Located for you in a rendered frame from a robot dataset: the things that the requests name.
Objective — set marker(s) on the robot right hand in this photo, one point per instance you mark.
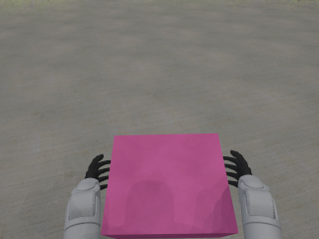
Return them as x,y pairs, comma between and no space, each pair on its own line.
241,167

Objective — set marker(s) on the carton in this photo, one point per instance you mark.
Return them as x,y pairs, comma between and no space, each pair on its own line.
164,186

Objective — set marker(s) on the right robot forearm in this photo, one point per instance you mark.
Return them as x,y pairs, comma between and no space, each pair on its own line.
259,212

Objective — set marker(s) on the left robot forearm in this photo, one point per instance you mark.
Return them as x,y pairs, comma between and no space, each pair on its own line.
83,211

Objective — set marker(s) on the robot left hand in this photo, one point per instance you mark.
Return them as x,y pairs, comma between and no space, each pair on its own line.
94,171

